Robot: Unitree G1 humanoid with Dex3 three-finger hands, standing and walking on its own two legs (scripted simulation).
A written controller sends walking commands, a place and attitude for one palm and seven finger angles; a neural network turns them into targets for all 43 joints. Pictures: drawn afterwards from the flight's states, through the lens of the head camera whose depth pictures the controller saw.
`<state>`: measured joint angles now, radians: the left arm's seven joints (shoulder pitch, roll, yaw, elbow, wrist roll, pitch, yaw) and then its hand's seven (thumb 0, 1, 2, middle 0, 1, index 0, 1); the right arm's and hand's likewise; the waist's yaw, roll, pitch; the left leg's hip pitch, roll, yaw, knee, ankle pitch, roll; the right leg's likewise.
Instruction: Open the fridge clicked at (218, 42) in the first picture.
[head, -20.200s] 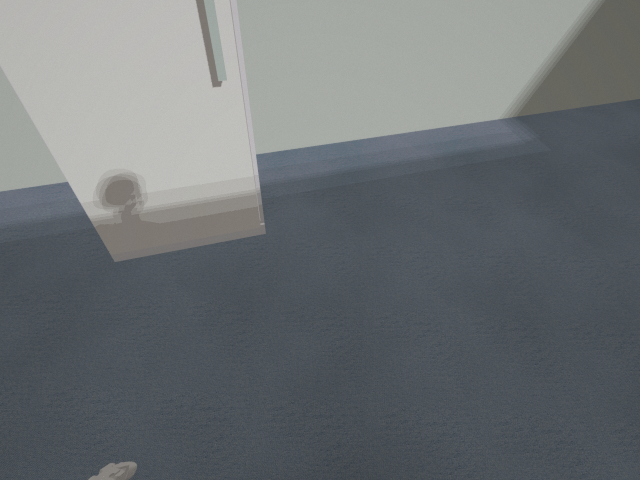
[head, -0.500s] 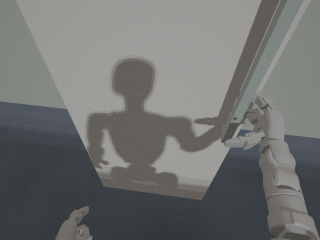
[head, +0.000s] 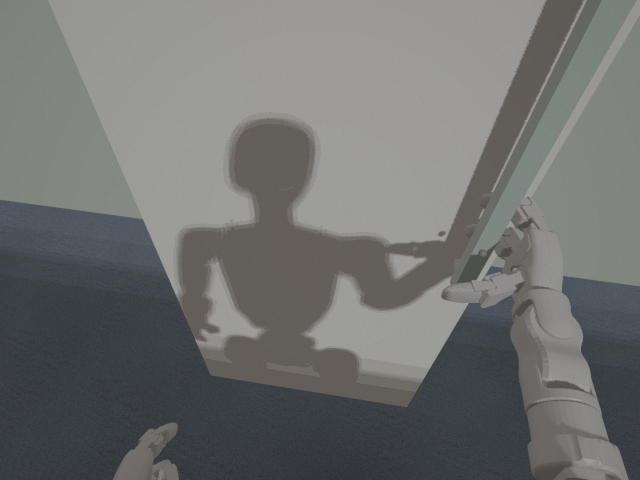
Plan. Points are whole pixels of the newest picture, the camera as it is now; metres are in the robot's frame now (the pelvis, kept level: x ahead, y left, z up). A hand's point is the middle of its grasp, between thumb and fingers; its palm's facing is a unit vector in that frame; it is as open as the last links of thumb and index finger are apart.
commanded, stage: slide the fingers in behind the handle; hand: right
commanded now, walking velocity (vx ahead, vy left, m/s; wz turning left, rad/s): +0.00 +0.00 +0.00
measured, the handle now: (513, 166) +0.44 -0.18 +0.21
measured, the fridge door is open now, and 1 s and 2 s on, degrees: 0 0 0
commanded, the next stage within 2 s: grip the handle and tug to test in 0.60 s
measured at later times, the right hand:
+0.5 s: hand (482, 254) +0.37 -0.16 +0.12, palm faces +0.09 +1.00 +0.02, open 14.2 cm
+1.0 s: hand (483, 252) +0.38 -0.17 +0.12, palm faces +0.09 +1.00 +0.02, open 12.0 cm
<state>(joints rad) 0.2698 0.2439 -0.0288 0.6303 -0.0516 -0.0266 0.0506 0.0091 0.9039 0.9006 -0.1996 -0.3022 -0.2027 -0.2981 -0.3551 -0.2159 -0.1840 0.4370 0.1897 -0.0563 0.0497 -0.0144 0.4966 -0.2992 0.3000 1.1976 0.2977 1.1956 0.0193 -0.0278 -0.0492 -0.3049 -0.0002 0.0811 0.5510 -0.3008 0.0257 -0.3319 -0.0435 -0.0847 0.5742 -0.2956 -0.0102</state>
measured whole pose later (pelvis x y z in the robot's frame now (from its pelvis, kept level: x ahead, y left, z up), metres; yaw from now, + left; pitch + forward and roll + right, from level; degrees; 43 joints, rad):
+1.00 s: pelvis +0.00 -0.01 +0.00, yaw +0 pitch +3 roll +1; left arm 0.25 0.24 -0.03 0.63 -0.05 -0.02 0.06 0.01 0.90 0.90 -0.20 -0.30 -0.20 -0.30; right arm -0.36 -0.20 -0.16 0.41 0.19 -0.03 0.04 -0.01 0.17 -0.44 0.30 1.23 0.30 1.23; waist 0.01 -0.03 -0.04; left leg -0.29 0.01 0.09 0.54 -0.30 0.02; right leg -0.32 -0.04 -0.08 0.57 -0.30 -0.02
